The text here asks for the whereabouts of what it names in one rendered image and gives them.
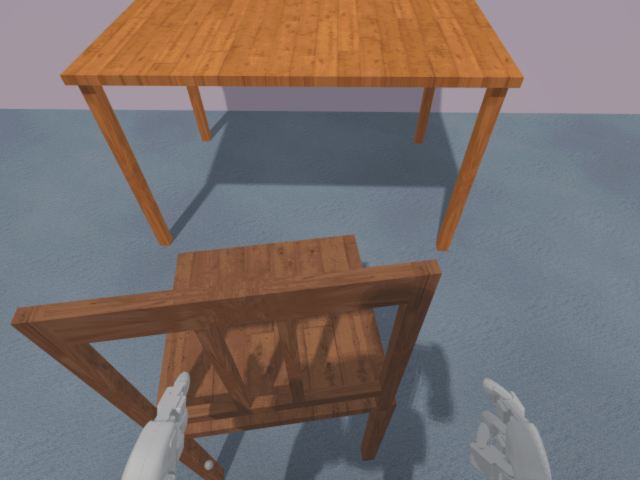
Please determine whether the left robot hand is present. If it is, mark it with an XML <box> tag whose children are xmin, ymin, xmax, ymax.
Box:
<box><xmin>121</xmin><ymin>372</ymin><xmax>190</xmax><ymax>480</ymax></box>

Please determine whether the table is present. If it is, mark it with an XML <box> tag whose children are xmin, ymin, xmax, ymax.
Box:
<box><xmin>60</xmin><ymin>0</ymin><xmax>524</xmax><ymax>251</ymax></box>

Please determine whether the chair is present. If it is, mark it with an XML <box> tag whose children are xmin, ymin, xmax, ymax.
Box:
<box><xmin>10</xmin><ymin>234</ymin><xmax>442</xmax><ymax>480</ymax></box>

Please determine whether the right robot hand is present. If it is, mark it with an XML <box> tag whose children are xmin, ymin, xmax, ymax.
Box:
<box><xmin>470</xmin><ymin>378</ymin><xmax>552</xmax><ymax>480</ymax></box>

